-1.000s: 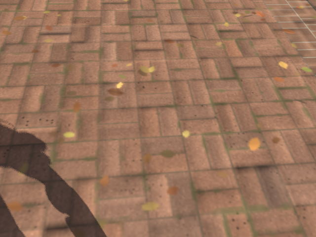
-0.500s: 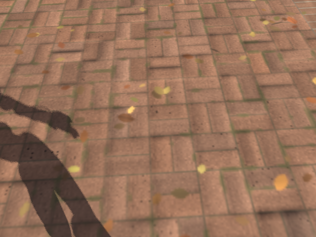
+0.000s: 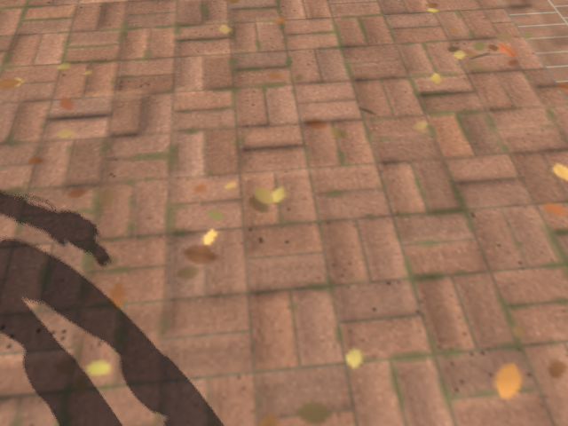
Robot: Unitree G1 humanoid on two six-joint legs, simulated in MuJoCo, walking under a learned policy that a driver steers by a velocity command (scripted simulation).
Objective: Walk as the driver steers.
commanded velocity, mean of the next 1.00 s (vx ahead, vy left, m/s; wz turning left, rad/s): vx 0.03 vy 0.00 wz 0.00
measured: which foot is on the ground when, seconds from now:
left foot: down 0.00-1.00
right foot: up 0.00-0.00, down 0.02-1.00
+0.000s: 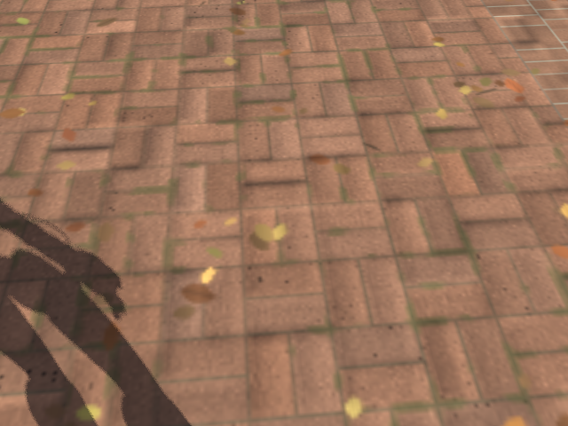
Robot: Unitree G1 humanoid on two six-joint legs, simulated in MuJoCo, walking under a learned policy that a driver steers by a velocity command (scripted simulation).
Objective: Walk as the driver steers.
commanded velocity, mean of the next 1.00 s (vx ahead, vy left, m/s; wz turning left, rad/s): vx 0.29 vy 0.00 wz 0.00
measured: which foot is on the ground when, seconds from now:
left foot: down 0.00-0.48, up 0.50-0.82, down 0.84-1.00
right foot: down 0.00-0.84, up 0.86-1.00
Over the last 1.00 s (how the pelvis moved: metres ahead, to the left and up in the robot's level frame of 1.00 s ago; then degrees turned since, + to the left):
0.08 -0.02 0.01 1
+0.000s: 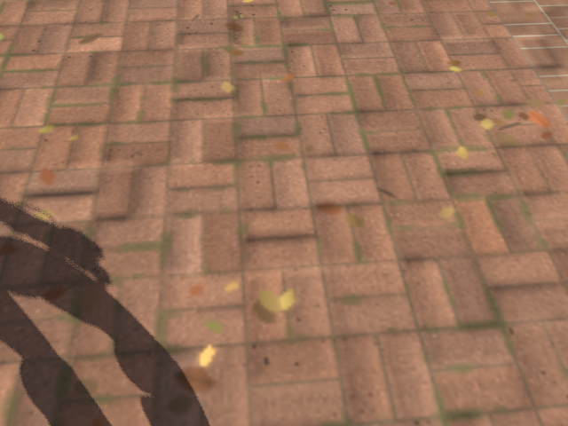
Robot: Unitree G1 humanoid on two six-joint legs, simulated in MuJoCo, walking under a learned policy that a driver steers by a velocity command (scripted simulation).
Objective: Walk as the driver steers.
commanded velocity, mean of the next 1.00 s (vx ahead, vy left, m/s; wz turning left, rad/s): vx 0.50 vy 0.00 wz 0.32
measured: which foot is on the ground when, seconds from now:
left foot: down 0.00-0.42, up 0.44-0.94, down 0.96-1.00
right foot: up 0.00-0.38, down 0.40-0.96, up 0.98-1.00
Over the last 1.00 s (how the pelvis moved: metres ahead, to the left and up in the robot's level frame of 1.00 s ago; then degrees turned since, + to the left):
0.28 0.05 0.00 -1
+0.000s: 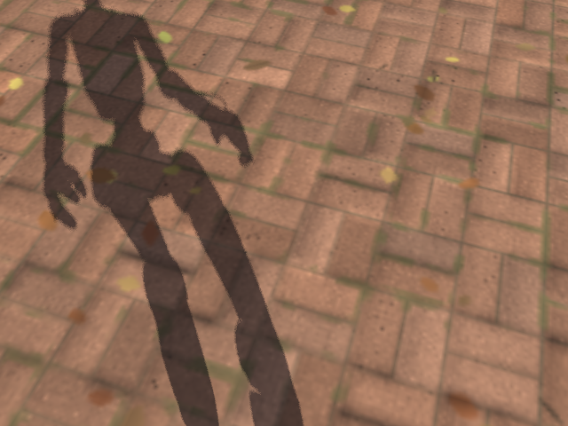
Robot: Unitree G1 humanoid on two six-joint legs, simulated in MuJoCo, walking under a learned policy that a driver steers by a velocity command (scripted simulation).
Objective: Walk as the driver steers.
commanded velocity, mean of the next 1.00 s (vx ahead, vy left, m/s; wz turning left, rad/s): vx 0.50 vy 0.00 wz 0.02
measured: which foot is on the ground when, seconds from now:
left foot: down 0.00-0.48, up 0.50-0.92, down 0.94-1.00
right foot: up 0.00-0.44, down 0.46-0.94, up 0.96-1.00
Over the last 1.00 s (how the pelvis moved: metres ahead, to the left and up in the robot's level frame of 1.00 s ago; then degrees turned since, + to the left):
0.55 0.04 -0.02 22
